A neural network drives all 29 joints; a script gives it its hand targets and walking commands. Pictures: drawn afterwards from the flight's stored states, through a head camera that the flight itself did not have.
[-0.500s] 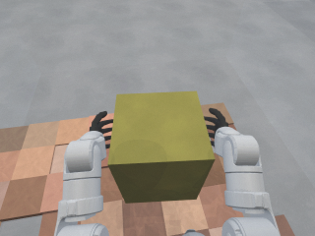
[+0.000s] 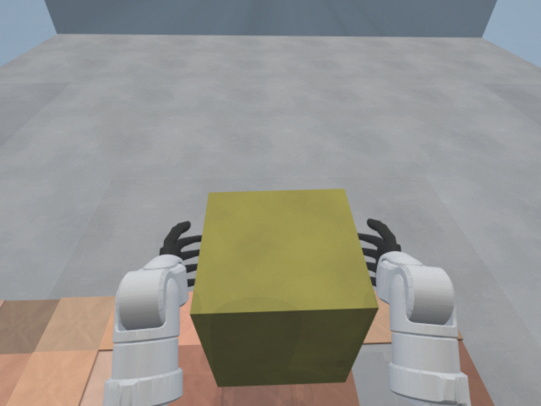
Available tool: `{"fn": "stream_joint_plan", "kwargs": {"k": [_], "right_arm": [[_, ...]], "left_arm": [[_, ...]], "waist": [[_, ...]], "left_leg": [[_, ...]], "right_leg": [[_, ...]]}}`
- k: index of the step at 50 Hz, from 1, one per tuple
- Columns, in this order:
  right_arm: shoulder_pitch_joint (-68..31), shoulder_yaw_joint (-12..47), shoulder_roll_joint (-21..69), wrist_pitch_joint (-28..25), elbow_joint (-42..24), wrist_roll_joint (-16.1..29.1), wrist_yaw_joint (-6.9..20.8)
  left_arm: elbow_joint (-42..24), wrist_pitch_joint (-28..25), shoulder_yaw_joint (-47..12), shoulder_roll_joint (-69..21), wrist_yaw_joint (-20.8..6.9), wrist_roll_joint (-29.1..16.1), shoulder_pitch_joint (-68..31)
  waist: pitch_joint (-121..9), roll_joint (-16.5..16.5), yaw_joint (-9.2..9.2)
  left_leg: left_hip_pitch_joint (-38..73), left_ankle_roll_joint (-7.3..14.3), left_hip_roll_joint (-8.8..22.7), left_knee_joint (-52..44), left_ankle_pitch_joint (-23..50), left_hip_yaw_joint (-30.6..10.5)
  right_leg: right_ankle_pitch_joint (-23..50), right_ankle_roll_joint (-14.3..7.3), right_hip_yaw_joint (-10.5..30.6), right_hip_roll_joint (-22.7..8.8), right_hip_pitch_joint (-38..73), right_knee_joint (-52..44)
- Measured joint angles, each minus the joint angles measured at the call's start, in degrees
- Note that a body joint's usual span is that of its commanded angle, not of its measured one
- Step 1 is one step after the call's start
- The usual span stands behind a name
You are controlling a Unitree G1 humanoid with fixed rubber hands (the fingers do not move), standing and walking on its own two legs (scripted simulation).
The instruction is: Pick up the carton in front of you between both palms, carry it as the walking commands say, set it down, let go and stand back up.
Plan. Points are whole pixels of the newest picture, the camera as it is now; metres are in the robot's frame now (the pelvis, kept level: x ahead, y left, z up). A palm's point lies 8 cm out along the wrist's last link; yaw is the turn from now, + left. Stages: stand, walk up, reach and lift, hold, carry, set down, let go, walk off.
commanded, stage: carry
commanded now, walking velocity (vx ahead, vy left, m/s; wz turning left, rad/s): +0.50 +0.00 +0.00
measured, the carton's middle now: (279, 290) +0.32 +0.01 +0.03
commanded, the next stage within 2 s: none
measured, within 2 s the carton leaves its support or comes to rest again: neither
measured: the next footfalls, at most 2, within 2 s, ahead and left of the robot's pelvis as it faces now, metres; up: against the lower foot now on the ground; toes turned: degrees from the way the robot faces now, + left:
right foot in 0.44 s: +0.49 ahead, -0.05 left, +0.02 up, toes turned -5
left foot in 0.82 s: +0.71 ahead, +0.17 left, +0.03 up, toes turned +6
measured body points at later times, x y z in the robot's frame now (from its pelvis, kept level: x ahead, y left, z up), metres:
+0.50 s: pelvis +0.33 +0.02 -0.01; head +0.33 +0.02 +0.44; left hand +0.69 +0.18 +0.13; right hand +0.70 -0.12 +0.12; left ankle +0.12 +0.08 -0.67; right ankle +0.45 -0.05 -0.72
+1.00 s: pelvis +0.64 +0.08 +0.03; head +0.70 +0.09 +0.48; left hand +1.02 +0.22 +0.15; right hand +1.00 -0.08 +0.15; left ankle +0.67 +0.16 -0.71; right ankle +0.59 -0.04 -0.63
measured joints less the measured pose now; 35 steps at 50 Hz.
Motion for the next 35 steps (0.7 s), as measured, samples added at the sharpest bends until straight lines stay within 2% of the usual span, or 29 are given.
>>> {"fn": "stream_joint_plan", "kwargs": {"k": [1,3,4,6,9,12,17,20,22,23,24,26,28,30,32,35], "right_arm": [[0.7,0.4,0.7,-0.7,-0.2,-0.4,0.0],[2.2,1.1,1.3,-0.8,-0.9,-0.7,-0.1],[2.9,1.3,1.4,-0.6,-1.7,-0.5,-0.2],[4.1,1.2,1.2,-0.4,-3.3,0.1,-0.4],[3.9,0.8,0.4,-0.8,-4.3,1.1,-0.5],[1.4,0.5,-0.7,-1.7,-2.6,1.9,-0.5],[-5.5,0.7,-3.7,-2.4,4.3,3.4,-0.6],[-9.4,0.9,-5.0,-2.2,9.2,4.0,-0.8],[-12.0,0.8,-6.1,-1.4,11.7,4.4,-1.0],[-13.4,0.9,-7.0,-1.1,12.8,4.8,-1.0],[-15.1,0.6,-8.1,-0.9,13.6,5.4,-1.1],[-18.0,-0.2,-9.9,-0.1,14.2,6.4,-1.2],[-20.5,-1.1,-10.3,1.3,13.7,6.5,-1.4],[-22.6,-2.6,-9.7,3.0,12.0,6.0,-1.8],[-24.4,-4.3,-8.9,4.4,9.7,5.1,-2.0],[-25.6,-6.7,-7.3,5.7,6.6,3.7,-2.0]], "left_arm": [[-0.5,0.0,-0.2,0.6,-0.2,-0.4,0.5],[-1.4,0.7,-0.4,1.3,-0.3,-0.9,1.4],[-1.8,1.0,-0.6,1.2,-0.2,-0.9,1.7],[-2.3,1.3,-1.1,0.9,-0.2,-0.7,1.6],[-2.7,0.8,-1.7,0.5,-0.2,-0.3,0.8],[-1.7,0.1,-1.9,1.2,0.0,-0.1,-1.3],[3.5,0.0,-1.5,3.4,0.5,-0.6,-7.4],[7.5,0.4,-0.7,4.6,0.7,-1.1,-10.5],[10.1,0.7,-0.4,5.2,0.8,-1.4,-12.9],[11.5,0.6,-0.2,5.3,0.9,-1.6,-14.3],[12.9,0.4,-0.2,5.4,1.0,-1.6,-16.3],[15.1,0.4,-0.5,5.8,1.9,-2.4,-20.3],[14.6,1.2,-0.6,6.7,2.8,-4.2,-22.0],[12.6,2.4,-0.2,7.4,3.6,-6.0,-23.1],[10.5,3.4,0.9,7.4,4.2,-6.9,-24.4],[7.9,4.3,3.1,6.2,4.5,-6.5,-25.4]], "waist": [[0.3,-1.5,-0.79],[1.2,-2.3,-1.59],[1.5,-2.0,-1.89],[2.3,-2.1,-2.33],[2.9,-2.0,-2.74],[2.8,-1.9,-3.21],[2.4,-2.4,-4.05],[2.2,-2.9,-4.23],[1.9,-1.6,-3.6],[2.0,-0.3,-2.6],[2.6,1.1,-1.38],[4.3,1.4,0.98],[6.3,0.9,2.74],[8.0,0.2,3.71],[9.1,-0.4,4.3],[9.2,-1.3,4.58]], "left_leg": [[-0.2,2.0,-1.1,2.9,-3.7,0.7],[0.4,5.1,-1.8,5.8,-8.0,1.2],[1.3,5.7,-1.8,5.4,-7.8,1.0],[3.4,6.0,-2.2,4.2,-9.2,0.8],[7.3,5.9,-2.5,1.2,-11.2,0.4],[11.3,5.9,-2.9,-1.1,-12.8,0.2],[17.7,5.6,-4.1,-2.0,-15.1,0.3],[20.9,5.5,-4.5,0.3,-10.6,1.8],[22.9,5.0,-3.6,4.4,-12.7,2.2],[22.3,4.7,-2.1,9.3,-14.8,2.4],[18.7,3.8,-1.0,18.9,-14.4,0.2],[8.1,2.6,-3.1,42.0,-18.5,-6.6],[-0.9,3.3,-4.7,54.6,-21.0,-9.8],[-8.3,3.8,-4.5,56.4,-21.4,-10.9],[-14.3,3.9,-3.4,53.4,-21.7,-11.1],[-19.3,3.0,-1.5,41.6,-21.9,-10.3]], "right_leg": [[-0.3,-0.5,2.1,-1.1,-3.3,8.8],[1.4,-1.7,5.5,-0.1,-11.3,24.6],[3.0,-2.3,5.7,0.6,-15.1,29.6],[6.8,-2.8,5.2,0.7,-21.6,33.0],[9.9,-3.0,4.0,0.3,-28.9,29.2],[14.6,-3.5,3.2,0.1,-34.6,25.0],[24.9,-5.2,2.4,0.6,-38.2,13.1],[30.4,-7.3,1.5,1.5,-35.7,5.3],[30.3,-8.4,-0.3,3.4,-32.0,1.4],[26.1,-8.6,-1.0,4.8,-30.0,0.6],[23.0,-9.0,-1.4,5.8,-29.7,2.1],[20.4,-10.1,-1.4,6.4,-29.7,4.0],[19.4,-10.1,-0.7,6.7,-28.0,3.5],[18.2,-9.6,-0.2,6.5,-25.8,1.9],[16.7,-9.3,0.2,6.2,-23.6,0.8],[14.2,-8.4,0.8,5.4,-19.9,-1.0]]}}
